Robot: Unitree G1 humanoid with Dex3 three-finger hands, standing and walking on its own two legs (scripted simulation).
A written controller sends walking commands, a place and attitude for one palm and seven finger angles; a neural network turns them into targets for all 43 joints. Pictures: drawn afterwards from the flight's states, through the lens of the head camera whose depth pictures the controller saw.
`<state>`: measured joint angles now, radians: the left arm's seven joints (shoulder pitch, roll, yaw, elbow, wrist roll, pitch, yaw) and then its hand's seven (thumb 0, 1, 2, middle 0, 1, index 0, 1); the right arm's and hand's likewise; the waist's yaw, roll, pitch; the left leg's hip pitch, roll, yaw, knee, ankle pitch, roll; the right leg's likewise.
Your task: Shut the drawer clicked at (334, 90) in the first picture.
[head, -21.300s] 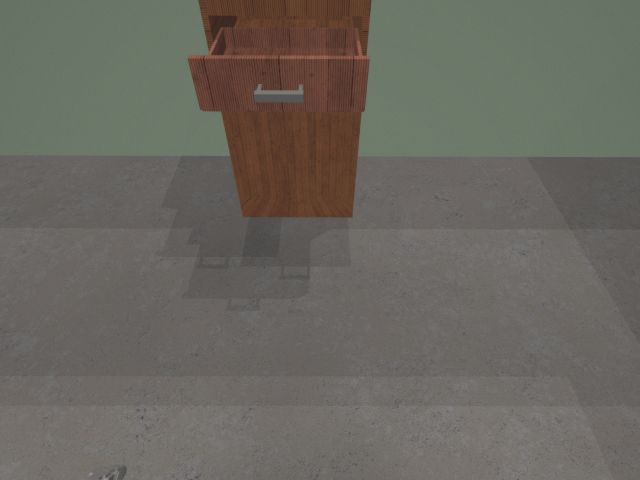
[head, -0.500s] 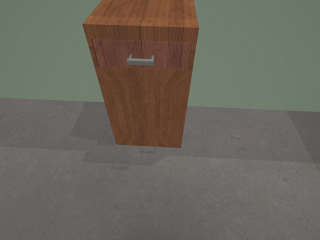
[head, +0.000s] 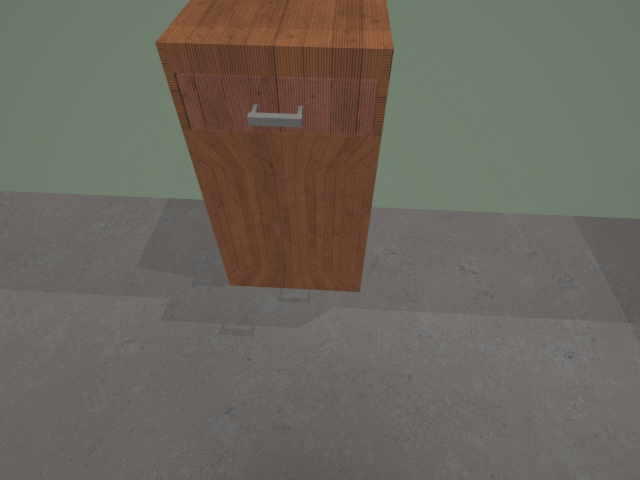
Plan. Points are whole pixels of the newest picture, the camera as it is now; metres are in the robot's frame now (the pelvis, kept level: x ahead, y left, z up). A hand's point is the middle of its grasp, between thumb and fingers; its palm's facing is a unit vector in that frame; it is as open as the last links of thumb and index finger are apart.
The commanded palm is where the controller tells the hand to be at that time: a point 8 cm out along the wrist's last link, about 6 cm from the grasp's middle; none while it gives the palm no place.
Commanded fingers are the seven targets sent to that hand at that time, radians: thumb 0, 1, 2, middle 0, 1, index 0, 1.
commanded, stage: look to check the result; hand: left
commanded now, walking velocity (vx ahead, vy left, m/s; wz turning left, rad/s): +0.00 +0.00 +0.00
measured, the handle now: (276, 114) +0.86 +0.15 -0.01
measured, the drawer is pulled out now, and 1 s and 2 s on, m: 0.00 0.00 0.00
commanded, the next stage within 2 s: stand and wait in 0.22 s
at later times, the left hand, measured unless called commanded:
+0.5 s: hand out of the picture +0.01 +0.17 -0.17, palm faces +0.06 -0.98 -0.20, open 7.4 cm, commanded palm none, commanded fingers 0.00 0.90 0.90 -0.20 -0.30 -0.20 -0.30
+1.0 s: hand out of the picture +0.02 +0.16 -0.17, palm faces +0.05 -0.97 -0.22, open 7.4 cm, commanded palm none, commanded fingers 0.00 0.90 0.90 -0.20 -0.30 -0.20 -0.30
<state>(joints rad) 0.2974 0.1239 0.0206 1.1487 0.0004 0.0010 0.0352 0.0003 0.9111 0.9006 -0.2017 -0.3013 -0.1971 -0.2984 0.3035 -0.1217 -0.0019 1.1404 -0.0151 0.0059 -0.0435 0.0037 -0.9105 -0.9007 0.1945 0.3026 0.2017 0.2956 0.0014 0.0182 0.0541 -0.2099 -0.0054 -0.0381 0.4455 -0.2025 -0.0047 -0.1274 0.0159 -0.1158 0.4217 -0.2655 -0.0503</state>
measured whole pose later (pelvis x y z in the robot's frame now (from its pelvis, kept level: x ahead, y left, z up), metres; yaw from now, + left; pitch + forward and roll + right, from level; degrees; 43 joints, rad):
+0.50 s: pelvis +0.01 -0.01 +0.00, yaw +0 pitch -2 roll +0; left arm 0.26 0.14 0.02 1.14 0.00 0.00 0.03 0.00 0.91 0.90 -0.20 -0.30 -0.20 -0.30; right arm 0.27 -0.15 0.00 1.14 -0.01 0.00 -0.05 0.00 -0.91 -0.90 0.19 0.30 0.20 0.30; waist 0.00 0.02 0.06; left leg -0.18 0.00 -0.04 0.42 -0.20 -0.02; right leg -0.10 0.03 -0.11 0.40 -0.27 -0.06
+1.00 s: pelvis +0.01 -0.02 +0.00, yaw +0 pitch -2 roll +0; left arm 0.25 0.15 0.02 1.14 0.00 0.00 0.03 0.00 0.91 0.90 -0.20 -0.30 -0.20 -0.30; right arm 0.26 -0.17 0.00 1.14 -0.02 0.00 -0.05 0.00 -0.91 -0.90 0.20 0.30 0.20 0.30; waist 0.00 0.03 0.06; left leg -0.17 0.02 -0.04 0.41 -0.20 -0.03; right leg -0.09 0.04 -0.12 0.39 -0.27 -0.07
